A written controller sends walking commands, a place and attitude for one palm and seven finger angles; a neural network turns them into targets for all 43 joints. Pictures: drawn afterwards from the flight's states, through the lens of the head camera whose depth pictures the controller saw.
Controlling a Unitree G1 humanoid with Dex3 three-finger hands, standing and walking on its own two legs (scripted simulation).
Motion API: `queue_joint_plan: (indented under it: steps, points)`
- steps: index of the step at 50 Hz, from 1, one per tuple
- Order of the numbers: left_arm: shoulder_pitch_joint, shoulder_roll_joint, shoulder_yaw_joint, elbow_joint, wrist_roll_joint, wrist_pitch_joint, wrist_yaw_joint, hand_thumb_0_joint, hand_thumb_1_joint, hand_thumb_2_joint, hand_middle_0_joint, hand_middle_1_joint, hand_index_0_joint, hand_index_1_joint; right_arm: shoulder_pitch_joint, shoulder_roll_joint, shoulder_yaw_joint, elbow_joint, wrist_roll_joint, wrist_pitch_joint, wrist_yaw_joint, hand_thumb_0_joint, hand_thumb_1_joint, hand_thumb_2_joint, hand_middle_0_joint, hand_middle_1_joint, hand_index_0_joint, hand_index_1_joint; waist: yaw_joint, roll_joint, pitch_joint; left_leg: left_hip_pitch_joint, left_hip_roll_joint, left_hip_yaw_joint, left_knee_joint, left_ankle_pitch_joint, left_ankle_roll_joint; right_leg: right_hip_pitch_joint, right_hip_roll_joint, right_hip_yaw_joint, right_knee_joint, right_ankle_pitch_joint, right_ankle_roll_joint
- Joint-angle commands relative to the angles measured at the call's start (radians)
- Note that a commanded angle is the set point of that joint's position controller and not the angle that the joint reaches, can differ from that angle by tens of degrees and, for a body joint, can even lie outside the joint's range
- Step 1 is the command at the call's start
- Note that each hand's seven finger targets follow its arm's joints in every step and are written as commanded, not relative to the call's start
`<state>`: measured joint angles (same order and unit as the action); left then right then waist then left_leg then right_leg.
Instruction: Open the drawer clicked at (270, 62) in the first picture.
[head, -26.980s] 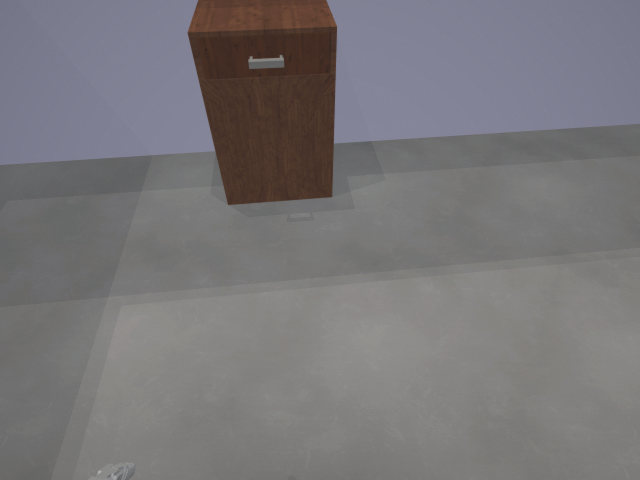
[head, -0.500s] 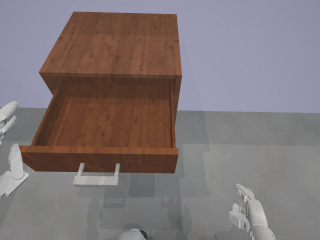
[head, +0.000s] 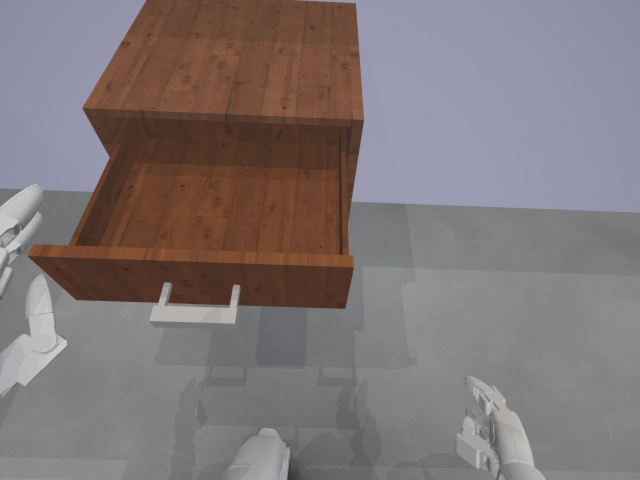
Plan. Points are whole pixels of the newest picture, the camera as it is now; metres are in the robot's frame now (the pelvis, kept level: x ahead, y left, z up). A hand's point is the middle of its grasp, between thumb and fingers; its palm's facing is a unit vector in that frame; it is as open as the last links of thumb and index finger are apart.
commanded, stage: step back with the hand held close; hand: left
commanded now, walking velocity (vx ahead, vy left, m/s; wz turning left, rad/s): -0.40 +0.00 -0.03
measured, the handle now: (198, 304) +0.35 +0.21 -0.07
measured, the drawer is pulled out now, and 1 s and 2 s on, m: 0.30 0.30 0.30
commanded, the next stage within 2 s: stop stepping back and stand still in 0.20 s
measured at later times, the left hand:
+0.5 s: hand out of the picture +0.11 +0.17 +0.18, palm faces +0.20 -0.81 -0.55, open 7.4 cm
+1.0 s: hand out of the picture +0.06 +0.21 +0.18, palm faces +0.38 -0.81 -0.45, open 7.4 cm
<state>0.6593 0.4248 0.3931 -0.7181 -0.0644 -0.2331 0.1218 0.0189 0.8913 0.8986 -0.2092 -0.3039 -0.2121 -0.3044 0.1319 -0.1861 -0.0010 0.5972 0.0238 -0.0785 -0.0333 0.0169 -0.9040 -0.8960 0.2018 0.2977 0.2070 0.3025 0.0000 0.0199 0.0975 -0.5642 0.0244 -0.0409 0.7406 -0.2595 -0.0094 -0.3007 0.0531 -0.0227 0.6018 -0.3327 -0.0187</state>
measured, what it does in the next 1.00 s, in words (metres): walks backwards: left foot, then right foot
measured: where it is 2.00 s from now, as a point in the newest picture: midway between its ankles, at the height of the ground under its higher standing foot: outside the picture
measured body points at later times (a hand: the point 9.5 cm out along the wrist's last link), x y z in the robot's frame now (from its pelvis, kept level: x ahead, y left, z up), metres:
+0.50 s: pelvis -0.10 -0.04 +0.01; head -0.04 -0.05 +0.46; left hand +0.09 +0.21 +0.21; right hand +0.07 -0.28 -0.09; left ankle -0.06 +0.09 -0.67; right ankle -0.12 -0.13 -0.72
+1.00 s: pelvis -0.13 -0.03 +0.01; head -0.12 -0.03 +0.46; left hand +0.03 +0.25 +0.20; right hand +0.04 -0.25 -0.07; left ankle -0.14 +0.10 -0.72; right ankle -0.12 -0.13 -0.72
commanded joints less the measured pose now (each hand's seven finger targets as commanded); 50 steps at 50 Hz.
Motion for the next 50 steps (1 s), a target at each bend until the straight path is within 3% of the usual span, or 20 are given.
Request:
queue_joint_plan:
  steps: [1,2,3,4,5,7,8,11,15,18,19,20,21,22,25,30,34,36,43,50]
  points:
    - [0.001,0.15,0.147,-0.144,0.002,-0.038,0.04,0.0,0.9,0.9,-0.2,-0.3,-0.2,-0.3,-0.119,-0.084,-0.047,-0.148,-0.011,-0.03,-0.031,0.0,-0.9,-0.9,0.2,0.3,0.2,0.3,-0.021,-0.12,-0.195,0.176,-0.013,-0.008,0.042,-0.154,-0.014,-0.034,-0.321,0.186,-0.202,0.516,-0.114]
    - [-0.005,0.146,0.141,-0.125,0.008,-0.024,0.04,0.0,0.9,0.9,-0.2,-0.3,-0.2,-0.3,-0.117,-0.07,-0.032,-0.145,-0.011,-0.015,-0.041,0.0,-0.9,-0.9,0.2,0.3,0.2,0.3,-0.03,-0.089,-0.158,0.181,-0.004,0.006,-0.169,-0.043,-0.01,0.005,-0.247,0.118,-0.133,0.552,-0.054]
    - [-0.008,0.141,0.136,-0.113,0.006,-0.014,0.041,0.0,0.9,0.9,-0.2,-0.3,-0.2,-0.3,-0.117,-0.079,-0.032,-0.142,-0.007,0.0,-0.048,0.0,-0.9,-0.9,0.2,0.3,0.2,0.3,-0.03,-0.035,-0.159,0.226,0.034,-0.013,-0.334,0.286,0.003,0.023,-0.153,0.049,-0.046,0.506,0.005]
    - [-0.02,0.134,0.129,-0.122,0.008,-0.012,0.039,0.0,0.9,0.9,-0.2,-0.3,-0.2,-0.3,-0.126,-0.105,-0.051,-0.149,-0.009,0.004,-0.047,0.0,-0.9,-0.9,0.2,0.3,0.2,0.3,-0.019,0.08,-0.194,0.279,0.174,-0.15,-0.348,0.623,0.049,0.004,-0.073,0.007,0.045,0.358,0.041]
    - [-0.036,0.133,0.123,-0.127,0.017,-0.013,0.037,0.0,0.9,0.9,-0.2,-0.3,-0.2,-0.3,-0.097,-0.096,-0.063,-0.15,-0.016,0.001,-0.037,0.0,-0.9,-0.9,0.2,0.3,0.2,0.3,-0.022,0.133,-0.244,0.378,0.276,-0.198,-0.306,0.868,0.092,-0.073,-0.057,0.025,0.136,0.049,0.03]
    - [0.036,0.113,0.12,-0.069,0.014,-0.02,0.035,0.0,0.9,0.9,-0.2,-0.3,-0.2,-0.3,-0.056,-0.094,-0.076,-0.139,-0.023,-0.02,-0.02,0.0,-0.9,-0.9,0.2,0.3,0.2,0.3,-0.005,0.171,-0.294,0.424,0.316,-0.194,-0.294,0.917,0.146,-0.119,-0.028,0.042,0.258,-0.19,0.021]
    - [0.027,0.115,0.112,-0.162,0.005,-0.018,0.026,0.0,0.9,0.9,-0.2,-0.3,-0.2,-0.3,-0.058,-0.103,-0.07,-0.147,-0.037,-0.029,-0.014,0.0,-0.9,-0.9,0.2,0.3,0.2,0.3,-0.002,0.235,-0.318,0.365,0.318,-0.186,-0.323,0.836,0.156,-0.081,-0.027,0.047,0.312,-0.215,0.031]
    - [0.024,0.114,0.098,-0.288,-0.001,-0.009,0.032,0.0,0.9,0.9,-0.2,-0.3,-0.2,-0.3,-0.064,-0.124,-0.073,-0.155,-0.027,-0.048,0.003,0.0,-0.9,-0.9,0.2,0.3,0.2,0.3,0.006,0.201,-0.356,0.421,0.287,-0.117,-0.29,0.814,0.143,-0.067,-0.037,0.025,0.215,-0.102,0.04]
    - [0.059,0.128,0.119,-0.302,-0.01,-0.009,0.026,0.0,0.9,0.9,-0.2,-0.3,-0.2,-0.3,-0.092,-0.136,-0.058,-0.169,-0.027,-0.061,0.011,0.0,-0.9,-0.9,0.2,0.3,0.2,0.3,0.013,0.219,-0.307,0.298,0.258,-0.103,-0.31,0.507,0.118,0.028,-0.041,0.003,0.06,-0.013,0.037]
    - [0.112,0.152,0.16,-0.231,-0.007,-0.005,0.027,0.0,0.9,0.9,-0.2,-0.3,-0.2,-0.3,-0.075,-0.13,-0.05,-0.196,-0.006,-0.046,0.007,0.0,-0.9,-0.9,0.2,0.3,0.2,0.3,-0.001,0.104,-0.258,0.192,0.129,-0.002,-0.218,-0.032,0.047,0.147,-0.08,-0.028,-0.226,0.138,0.038]
    - [0.103,0.165,0.169,-0.201,-0.004,-0.008,0.026,0.0,0.9,0.9,-0.2,-0.3,-0.2,-0.3,-0.06,-0.122,-0.053,-0.198,-0.003,-0.032,0.005,0.0,-0.9,-0.9,0.2,0.3,0.2,0.3,-0.02,-0.03,-0.22,0.17,0.039,0.065,-0.099,-0.166,0.006,0.098,-0.157,0.045,-0.302,0.145,-0.007]
    - [0.088,0.181,0.178,-0.175,-0.002,-0.006,0.034,0.0,0.9,0.9,-0.2,-0.3,-0.2,-0.3,-0.047,-0.112,-0.055,-0.203,0.004,-0.014,0.0,0.0,-0.9,-0.9,0.2,0.3,0.2,0.3,-0.034,-0.176,-0.204,0.148,-0.033,0.071,0.121,-0.175,-0.017,-0.006,-0.325,0.293,-0.373,0.111,-0.096]
    - [0.064,0.164,0.157,-0.154,-0.011,0.009,0.041,0.0,0.9,0.9,-0.2,-0.3,-0.2,-0.3,-0.036,-0.123,-0.066,-0.192,0.016,-0.009,-0.001,0.0,-0.9,-0.9,0.2,0.3,0.2,0.3,-0.028,-0.264,-0.221,0.099,-0.077,0.023,0.329,-0.208,-0.017,0.021,-0.408,0.373,-0.355,0.354,-0.137]
    - [0.077,0.135,0.146,-0.111,-0.011,0.02,0.044,0.0,0.9,0.9,-0.2,-0.3,-0.2,-0.3,-0.038,-0.123,-0.068,-0.178,0.016,-0.009,-0.006,0.0,-0.9,-0.9,0.2,0.3,0.2,0.3,-0.047,-0.232,-0.234,0.077,-0.046,-0.026,0.404,-0.19,-0.012,0.066,-0.403,0.293,-0.284,0.478,-0.135]
    - [0.121,0.112,0.142,0.01,0.006,0.021,0.051,0.0,0.9,0.9,-0.2,-0.3,-0.2,-0.3,-0.082,-0.089,-0.041,-0.173,0.003,0.022,-0.02,0.0,-0.9,-0.9,0.2,0.3,0.2,0.3,-0.048,-0.141,-0.211,0.081,-0.015,0.007,0.23,-0.131,-0.006,0.097,-0.331,0.161,-0.257,0.352,-0.098]
    - [0.042,0.094,0.064,-0.013,0.037,-0.003,0.07,0.0,0.9,0.9,-0.2,-0.3,-0.2,-0.3,-0.054,-0.123,-0.046,-0.159,-0.003,-0.031,-0.023,0.0,-0.9,-0.9,0.2,0.3,0.2,0.3,-0.03,-0.199,-0.115,0.269,-0.029,0.086,-0.252,-0.098,0.048,0.095,-0.305,0.154,-0.308,0.135,-0.06]
    - [0.018,0.135,0.073,-0.172,0.031,-0.038,0.069,0.0,0.9,0.9,-0.2,-0.3,-0.2,-0.3,-0.02,-0.172,-0.067,-0.183,-0.013,-0.068,-0.015,0.0,-0.9,-0.9,0.2,0.3,0.2,0.3,-0.002,0.102,-0.136,0.375,0.136,-0.094,-0.402,0.274,0.105,0.136,-0.146,0.031,-0.111,0.253,0.017]
    - [0.062,0.173,0.123,-0.172,0.028,-0.031,0.068,0.0,0.9,0.9,-0.2,-0.3,-0.2,-0.3,-0.013,-0.157,-0.071,-0.176,-0.002,-0.064,-0.01,0.0,-0.9,-0.9,0.2,0.3,0.2,0.3,0.0,0.111,-0.208,0.409,0.137,-0.049,-0.326,0.375,0.09,0.148,-0.112,0.001,-0.091,0.263,0.019]
    - [0.008,0.092,0.072,-0.068,0.019,-0.022,0.071,0.0,0.9,0.9,-0.2,-0.3,-0.2,-0.3,0.002,-0.147,-0.057,-0.168,-0.002,-0.06,-0.02,0.0,-0.9,-0.9,0.2,0.3,0.2,0.3,-0.034,-0.002,-0.069,0.196,0.041,-0.008,-0.327,-0.235,0.069,0.088,-0.123,0.099,-0.249,-0.164,-0.018]
    - [-0.059,0.086,0.051,-0.043,0.024,-0.001,0.067,0.0,0.9,0.9,-0.2,-0.3,-0.2,-0.3,-0.019,-0.133,-0.033,-0.165,-0.004,-0.058,-0.028,0.0,-0.9,-0.9,0.2,0.3,0.2,0.3,-0.028,0.028,-0.088,0.211,0.106,-0.077,-0.394,-0.128,0.087,0.12,-0.066,0.003,-0.132,0.059,0.003]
